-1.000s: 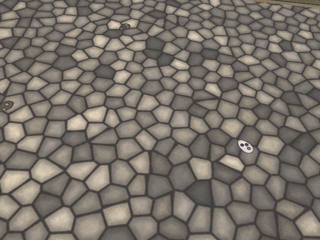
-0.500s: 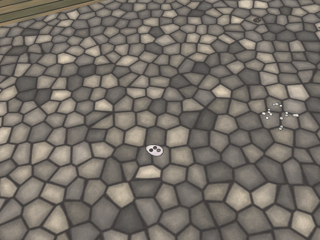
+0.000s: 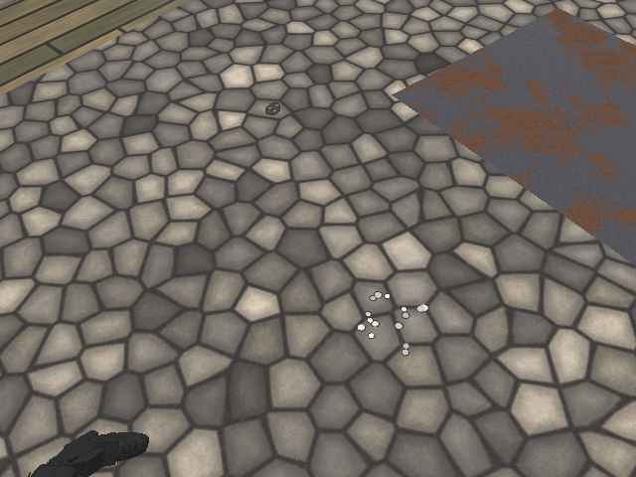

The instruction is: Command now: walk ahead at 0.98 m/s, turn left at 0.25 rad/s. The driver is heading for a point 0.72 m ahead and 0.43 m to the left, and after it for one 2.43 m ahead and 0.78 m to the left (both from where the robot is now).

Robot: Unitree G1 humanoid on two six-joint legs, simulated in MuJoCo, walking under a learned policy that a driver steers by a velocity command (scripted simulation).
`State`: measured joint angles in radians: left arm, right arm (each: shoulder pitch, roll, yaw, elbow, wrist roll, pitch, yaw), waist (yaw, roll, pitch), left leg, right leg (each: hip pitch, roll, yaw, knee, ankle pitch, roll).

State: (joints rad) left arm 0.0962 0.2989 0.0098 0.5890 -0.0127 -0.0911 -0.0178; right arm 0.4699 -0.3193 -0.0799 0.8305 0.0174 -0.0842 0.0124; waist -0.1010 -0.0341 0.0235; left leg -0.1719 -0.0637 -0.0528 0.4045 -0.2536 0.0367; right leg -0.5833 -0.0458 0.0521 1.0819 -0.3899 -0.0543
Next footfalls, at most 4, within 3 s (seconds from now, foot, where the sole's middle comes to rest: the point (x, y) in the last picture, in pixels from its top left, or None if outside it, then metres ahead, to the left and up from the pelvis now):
0.16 right None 0.31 -0.17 -0.77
0.60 left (230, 411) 0.65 0.17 -0.77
1.02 right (170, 260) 1.09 0.33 -0.77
1.44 left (85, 289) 1.02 0.54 -0.77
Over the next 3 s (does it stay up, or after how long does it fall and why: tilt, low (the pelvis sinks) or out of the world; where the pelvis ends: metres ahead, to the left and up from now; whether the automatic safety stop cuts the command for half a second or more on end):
stays up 1.17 0.43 -0.02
